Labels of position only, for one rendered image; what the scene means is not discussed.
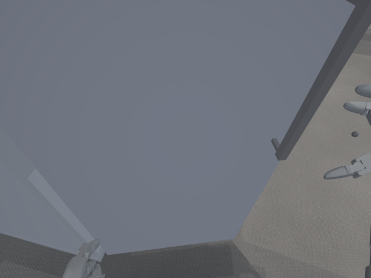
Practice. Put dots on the robot left hand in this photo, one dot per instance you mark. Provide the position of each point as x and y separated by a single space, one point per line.
78 266

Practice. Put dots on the fridge door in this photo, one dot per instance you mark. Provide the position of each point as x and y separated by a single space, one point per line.
152 120

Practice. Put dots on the robot right hand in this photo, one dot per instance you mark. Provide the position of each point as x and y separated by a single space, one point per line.
360 165

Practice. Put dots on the handle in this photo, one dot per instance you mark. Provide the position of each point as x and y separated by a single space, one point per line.
352 33

